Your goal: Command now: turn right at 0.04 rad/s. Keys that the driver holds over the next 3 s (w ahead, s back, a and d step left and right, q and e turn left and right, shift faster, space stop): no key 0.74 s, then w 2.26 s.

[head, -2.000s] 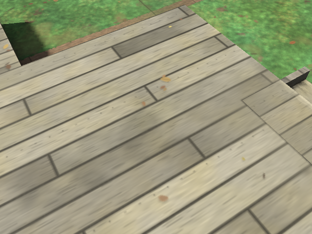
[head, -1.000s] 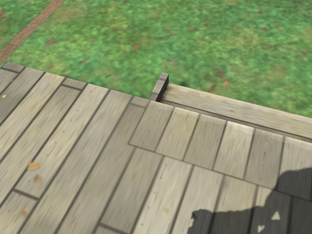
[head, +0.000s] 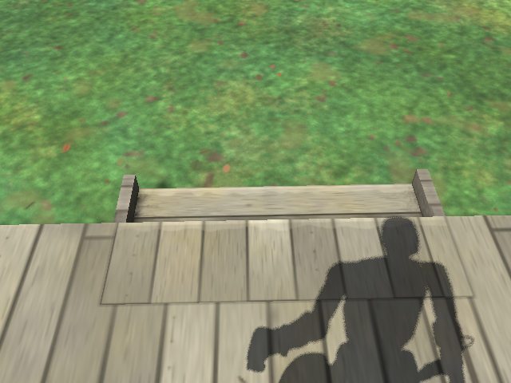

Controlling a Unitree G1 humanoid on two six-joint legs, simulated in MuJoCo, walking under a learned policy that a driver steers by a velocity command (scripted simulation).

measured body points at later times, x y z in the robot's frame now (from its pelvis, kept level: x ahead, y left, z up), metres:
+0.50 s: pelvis -0.01 +0.02 +0.00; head +0.00 +0.03 +0.45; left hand +0.00 +0.27 -0.16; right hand +0.02 -0.22 -0.15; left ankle -0.01 +0.12 -0.74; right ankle -0.01 -0.10 -0.74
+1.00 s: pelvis +0.03 +0.00 +0.00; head +0.03 -0.01 +0.45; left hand +0.03 +0.24 -0.15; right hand -0.02 -0.23 -0.17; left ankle -0.01 +0.12 -0.74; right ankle +0.02 -0.08 -0.74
